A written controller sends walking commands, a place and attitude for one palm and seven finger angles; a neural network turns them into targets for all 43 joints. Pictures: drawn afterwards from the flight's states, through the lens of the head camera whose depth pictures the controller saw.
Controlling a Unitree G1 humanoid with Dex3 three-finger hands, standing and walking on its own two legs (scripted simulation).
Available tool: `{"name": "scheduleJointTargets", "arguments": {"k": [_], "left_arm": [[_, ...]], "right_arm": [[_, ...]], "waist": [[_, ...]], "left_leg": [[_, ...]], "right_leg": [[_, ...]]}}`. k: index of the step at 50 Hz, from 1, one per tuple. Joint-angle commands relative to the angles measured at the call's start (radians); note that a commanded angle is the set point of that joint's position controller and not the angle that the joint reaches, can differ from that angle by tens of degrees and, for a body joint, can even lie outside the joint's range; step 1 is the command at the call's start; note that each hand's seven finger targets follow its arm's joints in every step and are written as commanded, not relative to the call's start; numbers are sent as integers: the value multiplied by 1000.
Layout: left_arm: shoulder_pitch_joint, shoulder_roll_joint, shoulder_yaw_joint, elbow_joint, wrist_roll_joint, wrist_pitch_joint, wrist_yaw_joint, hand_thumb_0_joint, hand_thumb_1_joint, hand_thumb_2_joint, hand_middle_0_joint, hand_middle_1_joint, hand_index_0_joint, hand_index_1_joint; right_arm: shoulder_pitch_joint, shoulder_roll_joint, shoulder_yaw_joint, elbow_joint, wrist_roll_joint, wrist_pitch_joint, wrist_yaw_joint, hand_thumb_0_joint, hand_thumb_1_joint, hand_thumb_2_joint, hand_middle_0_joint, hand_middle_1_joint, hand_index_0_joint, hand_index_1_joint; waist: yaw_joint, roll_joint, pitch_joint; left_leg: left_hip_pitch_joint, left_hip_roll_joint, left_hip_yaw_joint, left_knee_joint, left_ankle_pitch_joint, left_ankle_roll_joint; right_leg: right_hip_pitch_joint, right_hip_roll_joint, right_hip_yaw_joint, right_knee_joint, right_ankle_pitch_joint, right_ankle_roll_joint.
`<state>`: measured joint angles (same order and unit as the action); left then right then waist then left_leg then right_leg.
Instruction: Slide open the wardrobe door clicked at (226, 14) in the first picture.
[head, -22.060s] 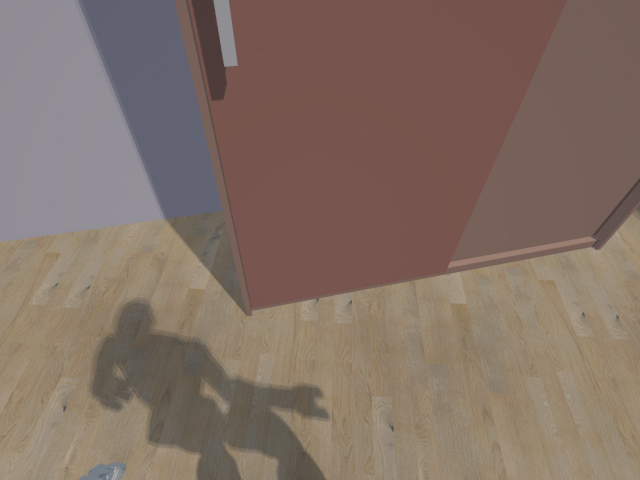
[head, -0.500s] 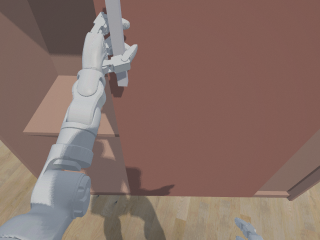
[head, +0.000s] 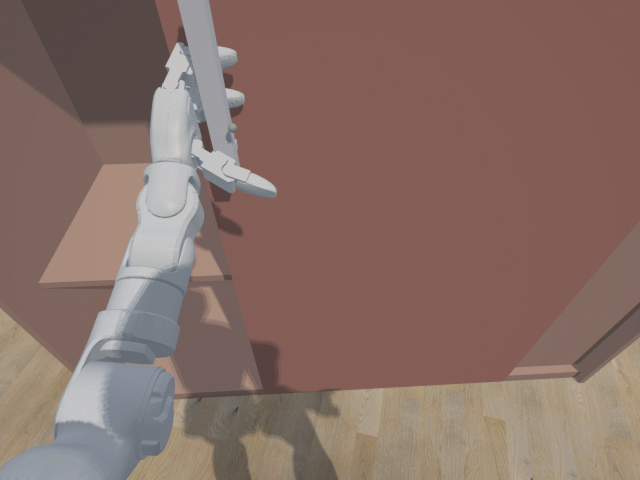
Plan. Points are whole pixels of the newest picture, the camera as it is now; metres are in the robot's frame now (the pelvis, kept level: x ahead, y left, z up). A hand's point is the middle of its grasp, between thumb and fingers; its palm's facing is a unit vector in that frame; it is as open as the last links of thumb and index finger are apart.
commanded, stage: slip the hand off the handle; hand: left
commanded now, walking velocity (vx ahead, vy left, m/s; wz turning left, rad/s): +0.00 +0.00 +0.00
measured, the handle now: (215, 82) +0.48 +0.12 +0.28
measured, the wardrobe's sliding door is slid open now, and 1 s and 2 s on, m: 0.46 0.46 0.46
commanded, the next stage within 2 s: draw the hand back to the body in 1.30 s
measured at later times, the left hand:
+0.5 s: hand (186, 131) +0.43 +0.15 +0.24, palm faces +0.07 -0.99 -0.13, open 14.7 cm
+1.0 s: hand (146, 167) +0.37 +0.18 +0.24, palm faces +0.09 -0.99 -0.11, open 14.7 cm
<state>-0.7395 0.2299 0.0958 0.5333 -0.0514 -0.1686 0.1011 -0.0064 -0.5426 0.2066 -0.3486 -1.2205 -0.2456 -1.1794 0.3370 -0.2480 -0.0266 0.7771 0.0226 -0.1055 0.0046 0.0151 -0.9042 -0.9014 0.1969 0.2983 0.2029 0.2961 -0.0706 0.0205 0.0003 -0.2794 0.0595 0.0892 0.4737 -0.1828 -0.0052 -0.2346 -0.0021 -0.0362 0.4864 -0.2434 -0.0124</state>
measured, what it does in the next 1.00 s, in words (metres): stands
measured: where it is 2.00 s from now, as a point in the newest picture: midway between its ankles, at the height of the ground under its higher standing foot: outside the picture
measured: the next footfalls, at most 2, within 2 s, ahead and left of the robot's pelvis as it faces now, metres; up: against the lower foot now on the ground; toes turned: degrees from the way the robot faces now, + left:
none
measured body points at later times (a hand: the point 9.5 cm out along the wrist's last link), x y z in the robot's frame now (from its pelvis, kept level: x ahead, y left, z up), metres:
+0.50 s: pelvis +0.01 +0.00 +0.00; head +0.01 +0.00 +0.45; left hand +0.42 +0.20 +0.25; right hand +0.12 -0.25 -0.11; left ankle +0.04 +0.13 -0.74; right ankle +0.01 -0.11 -0.74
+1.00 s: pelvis +0.02 +0.00 +0.00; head +0.00 -0.01 +0.45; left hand +0.36 +0.23 +0.25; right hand +0.15 -0.25 -0.10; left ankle +0.04 +0.13 -0.74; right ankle +0.01 -0.11 -0.74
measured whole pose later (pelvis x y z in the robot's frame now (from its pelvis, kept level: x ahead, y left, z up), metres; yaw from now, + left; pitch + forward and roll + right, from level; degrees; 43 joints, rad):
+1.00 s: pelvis +0.02 +0.00 +0.00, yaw +0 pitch -2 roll +0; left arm -0.39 0.30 0.22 0.16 -0.16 -0.10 -0.08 -0.01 -0.56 0.20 -0.27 -1.15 -0.25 -1.15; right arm 0.25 -0.25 0.00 0.71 0.06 -0.06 -0.05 0.01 -0.90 -0.90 0.20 0.30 0.20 0.30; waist -0.01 0.03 -0.01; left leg -0.20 0.05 0.09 0.44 -0.20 -0.01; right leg -0.15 -0.01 -0.04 0.44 -0.25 -0.01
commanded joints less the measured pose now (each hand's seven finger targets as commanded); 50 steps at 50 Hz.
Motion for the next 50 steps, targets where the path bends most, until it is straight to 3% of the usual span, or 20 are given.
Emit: {"name": "scheduleJointTargets", "arguments": {"k": [1,3,7,11,17,19,22,24,26,27,30,32,34,38,39,41,43,47,49,50], "left_arm": [[-462,118,16,-210,8,-50,24,0,-550,200,-250,-1150,-250,-1150],[-446,184,77,-202,11,-47,31,0,-550,200,-250,-1150,-250,-1150],[-408,247,134,-230,6,-46,17,0,-550,200,-250,-1150,-250,-1150],[-394,235,127,-236,-19,-32,-10,0,-550,200,-250,-1150,-250,-1150],[-375,264,144,-279,-25,-40,-38,0,-550,200,-250,-1150,-250,-1150],[-396,244,114,-273,-29,-38,-58,0,-550,200,-250,-1150,-250,-1150],[-397,300,160,-271,-41,-44,-84,0,-550,200,-250,-1150,-250,-1150],[-421,272,129,-258,-53,-46,-105,0,-550,200,-250,-1150,-250,-1150],[-416,319,176,-225,-64,-48,-113,0,-550,200,-250,-1150,-250,-1150],[-399,375,228,-217,-66,-50,-114,0,-550,200,-250,-1150,-250,-1150],[-387,365,227,-214,-73,-55,-128,0,-550,200,-250,-1150,-250,-1150],[-299,378,261,-260,-84,-56,-136,0,-550,200,-250,-1150,-250,-1150],[-244,355,253,-330,-94,-55,-146,0,-550,200,-250,-1150,-250,-1150],[-124,302,207,-442,-93,-40,-167,0,-550,200,-250,-1150,-250,-1150],[-140,262,163,-476,-98,-34,-176,0,-550,200,-250,-1150,-250,-1150],[-138,292,184,-522,-106,-22,-180,0,-550,200,-250,-1150,-250,-1150],[-139,263,155,-588,-111,-10,-184,0,-550,200,-250,-1150,-250,-1150],[-56,284,192,-617,-127,11,-182,0,-550,200,-250,-1150,-250,-1150],[-71,230,144,-632,-131,20,-183,0,-550,200,-250,-1150,-250,-1150],[-35,255,176,-629,-137,25,-182,0,-550,200,-250,-1150,-250,-1150]], "right_arm": [[-66,-127,-38,-133,-8,-34,-8,0,-900,-900,200,300,200,300],[-66,-137,-38,-138,-12,-22,-12,0,-900,-900,200,300,200,300],[-82,-131,-33,-156,-13,9,-26,0,-900,-900,200,300,200,300],[-104,-123,-22,-173,-5,32,-37,0,-900,-900,200,300,200,300],[-111,-127,-24,-187,0,43,-49,0,-900,-900,200,300,200,300],[-106,-127,-22,-180,3,42,-50,0,-900,-900,200,300,200,300],[-101,-136,-27,-178,6,43,-58,0,-900,-900,200,300,200,300],[-98,-133,-23,-170,11,40,-60,0,-900,-900,200,300,200,300],[-88,-143,-24,-162,9,36,-63,0,-900,-900,200,300,200,300],[-87,-148,-25,-161,8,38,-68,0,-900,-900,200,300,200,300],[-76,-142,-25,-161,9,35,-68,0,-900,-900,200,300,200,300],[-84,-140,-29,-181,11,32,-65,0,-900,-900,200,300,200,300],[-94,-135,-28,-199,15,26,-59,0,-900,-900,200,300,200,300],[-119,-134,-30,-225,27,14,-52,0,-900,-900,200,300,200,300],[-129,-129,-26,-227,30,11,-51,0,-900,-900,200,300,200,300],[-139,-135,-26,-224,31,4,-56,0,-900,-900,200,300,200,300],[-158,-132,-22,-231,32,-3,-61,0,-900,-900,200,300,200,300],[-186,-132,-13,-224,29,-12,-68,0,-900,-900,200,300,200,300],[-201,-122,-5,-225,31,-19,-70,0,-900,-900,200,300,200,300],[-207,-125,-6,-226,30,-22,-72,0,-900,-900,200,300,200,300]], "waist": [[-1,-70,-231],[11,-85,-239],[39,-88,-286],[36,-83,-248],[34,-54,-260],[20,-40,-245],[24,-19,-259],[13,-35,-244],[17,-61,-243],[31,-38,-252],[32,-47,-268],[63,-27,-301],[72,-40,-314],[69,-23,-273],[55,-21,-253],[53,-21,-235],[49,14,-250],[64,5,-226],[52,-7,-205],[64,-17,-207]], "left_leg": [[158,-46,-40,-55,54,44],[152,-47,-39,-59,58,47],[163,-45,-38,-63,109,47],[152,-44,-32,-70,99,44],[193,-40,-35,-63,134,46],[190,-40,-37,-61,119,45],[203,-41,-43,-62,123,45],[193,-39,-48,-64,99,43],[174,-41,-50,-65,82,46],[177,-42,-47,-66,91,46],[163,-40,-44,-64,110,45],[174,-40,-41,-68,146,44],[178,-38,-35,-68,174,44],[198,-34,-32,-65,197,44],[204,-34,-32,-66,176,46],[206,-33,-38,-69,137,46],[232,-34,-42,-72,142,45],[232,-36,-47,-76,119,43],[229,-36,-49,-79,93,43],[224,-35,-51,-79,82,42]], "right_leg": [[-5,24,21,-104,111,-4],[12,21,23,-105,121,-3],[73,19,25,-93,183,-7],[76,14,26,-102,187,-6],[69,17,23,-99,210,-8],[48,15,25,-104,199,-6],[51,18,25,-106,194,-9],[38,17,23,-111,172,-8],[38,17,25,-117,154,-6],[51,18,27,-115,160,-7],[70,14,27,-105,190,-7],[109,14,25,-95,231,-10],[132,13,25,-86,274,-9],[111,18,18,-83,297,-6],[86,19,18,-93,273,-3],[69,22,20,-106,222,-3],[65,20,18,-107,217,-4],[67,20,14,-118,184,-3],[48,17,14,-124,155,-2],[52,17,15,-125,140,-2]]}}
